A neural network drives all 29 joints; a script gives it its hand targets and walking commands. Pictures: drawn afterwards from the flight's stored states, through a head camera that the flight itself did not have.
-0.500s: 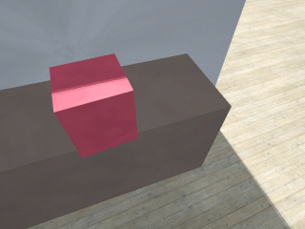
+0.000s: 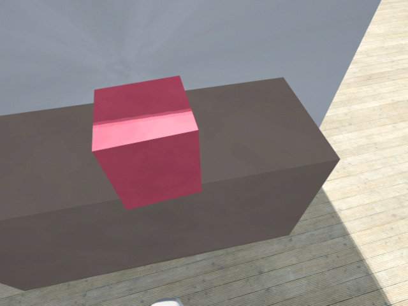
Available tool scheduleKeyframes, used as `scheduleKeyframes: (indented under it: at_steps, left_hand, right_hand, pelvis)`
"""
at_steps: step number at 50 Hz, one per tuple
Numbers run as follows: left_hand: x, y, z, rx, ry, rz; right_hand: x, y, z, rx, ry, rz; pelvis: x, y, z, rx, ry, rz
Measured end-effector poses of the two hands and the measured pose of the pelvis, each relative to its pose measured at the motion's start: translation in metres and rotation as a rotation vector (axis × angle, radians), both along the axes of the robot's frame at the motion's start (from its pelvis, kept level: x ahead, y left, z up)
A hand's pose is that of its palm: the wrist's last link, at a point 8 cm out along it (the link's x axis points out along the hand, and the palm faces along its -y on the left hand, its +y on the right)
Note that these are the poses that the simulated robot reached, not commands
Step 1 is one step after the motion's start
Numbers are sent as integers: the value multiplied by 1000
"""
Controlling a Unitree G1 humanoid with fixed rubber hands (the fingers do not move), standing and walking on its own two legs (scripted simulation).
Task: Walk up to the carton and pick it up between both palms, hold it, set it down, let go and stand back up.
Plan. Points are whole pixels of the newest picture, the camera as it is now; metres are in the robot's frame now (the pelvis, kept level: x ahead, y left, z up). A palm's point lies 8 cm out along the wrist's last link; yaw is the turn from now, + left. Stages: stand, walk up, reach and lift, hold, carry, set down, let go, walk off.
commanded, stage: walk up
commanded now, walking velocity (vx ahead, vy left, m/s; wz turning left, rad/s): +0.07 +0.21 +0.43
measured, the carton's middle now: (152, 144) +0.48 +0.17 -0.01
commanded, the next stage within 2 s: none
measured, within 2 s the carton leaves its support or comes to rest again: neither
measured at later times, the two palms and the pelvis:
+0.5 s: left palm out of the picture +0.05 +0.42 -0.16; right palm (249, 295) +0.15 -0.06 -0.10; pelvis +0.07 +0.17 +0.00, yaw +11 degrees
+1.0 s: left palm out of the picture +0.05 +0.38 -0.13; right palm out of the picture +0.14 -0.07 -0.15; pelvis +0.07 +0.15 +0.00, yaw +9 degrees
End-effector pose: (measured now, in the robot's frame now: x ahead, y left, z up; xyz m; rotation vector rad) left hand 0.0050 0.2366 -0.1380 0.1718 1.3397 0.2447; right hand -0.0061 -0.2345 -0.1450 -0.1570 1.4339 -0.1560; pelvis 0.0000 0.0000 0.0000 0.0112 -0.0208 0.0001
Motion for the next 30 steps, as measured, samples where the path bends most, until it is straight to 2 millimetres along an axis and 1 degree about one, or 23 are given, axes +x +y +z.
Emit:
scheduleKeyframes:
  at_steps: [3,5,7,8,10,12,14,16,18,19,20,22,25,27,30]
  left_hand:
    - [-38,30,12,65,82,55]
    - [-64,49,19,96,151,86]
    - [-83,67,25,108,203,113]
    - [-90,75,25,106,219,125]
    - [-94,89,22,91,227,143]
    - [-86,102,12,60,201,155]
    - [-70,115,-3,18,152,166]
    - [-49,131,-24,-26,105,174]
    - [-28,146,-40,-62,77,163]
    - [-17,152,-43,-77,65,156]
    - [-6,156,-42,-90,54,157]
    - [17,165,-35,-109,39,156]
    - [45,179,-24,-121,17,133]
    - [58,187,-19,-121,6,127]
    - [66,199,-16,-116,-1,141]
  right_hand:
    - [36,-3,4,-17,-55,49]
    - [62,3,5,-17,-111,74]
    - [85,17,7,-6,-159,96]
    - [97,26,7,3,-181,106]
    - [118,49,9,21,-217,129]
    - [139,74,11,30,-245,163]
    - [160,99,11,20,-263,205]
    - [178,122,9,-12,-277,246]
    - [189,143,11,-41,-289,270]
    - [191,151,14,-50,-298,272]
    - [190,158,19,-59,-302,265]
    - [182,166,29,-71,-286,240]
    - [161,170,44,-104,-225,218]
    - [145,169,50,-128,-178,200]
    - [125,167,55,-155,-117,181]
  pelvis:
    - [-1,15,2,18,-2,16]
    - [-1,28,3,23,-5,33]
    - [2,41,2,24,-6,55]
    - [5,47,1,21,-4,66]
    - [12,61,-1,12,2,85]
    - [21,77,-5,-2,12,102]
    - [32,97,-11,-20,25,119]
    - [45,119,-22,-41,33,134]
    - [52,136,-27,-21,26,151]
    - [55,144,-26,-30,17,150]
    - [58,151,-22,-49,14,152]
    - [63,161,-11,-76,16,168]
    - [67,173,3,-96,15,190]
    - [70,179,9,-101,9,199]
    - [72,183,12,-98,1,209]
